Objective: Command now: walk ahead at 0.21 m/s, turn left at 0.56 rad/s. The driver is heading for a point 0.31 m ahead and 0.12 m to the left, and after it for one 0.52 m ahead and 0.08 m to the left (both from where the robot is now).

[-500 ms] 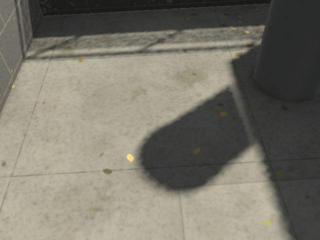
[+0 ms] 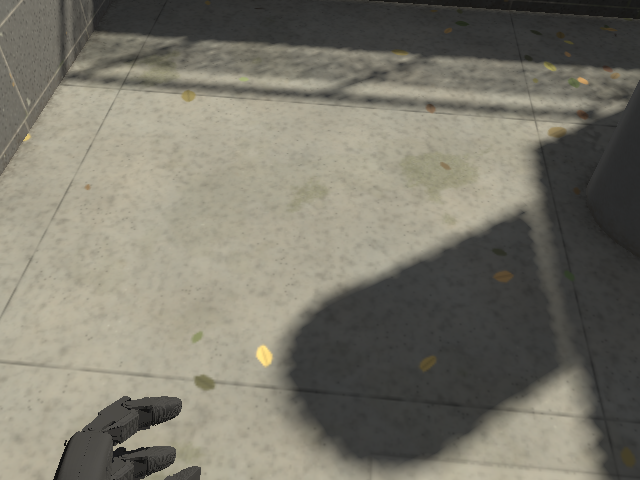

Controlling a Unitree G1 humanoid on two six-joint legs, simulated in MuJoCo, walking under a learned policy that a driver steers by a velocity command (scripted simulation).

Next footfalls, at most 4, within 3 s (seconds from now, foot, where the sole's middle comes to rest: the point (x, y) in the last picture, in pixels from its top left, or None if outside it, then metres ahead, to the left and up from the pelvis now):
0.02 right None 0.14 -0.11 -0.85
0.58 left None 0.17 0.10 -0.85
0.94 right None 0.35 -0.10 -0.85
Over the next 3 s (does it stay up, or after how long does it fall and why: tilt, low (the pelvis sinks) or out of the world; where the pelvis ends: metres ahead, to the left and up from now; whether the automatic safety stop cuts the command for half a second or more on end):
stays up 0.25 -0.01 -0.07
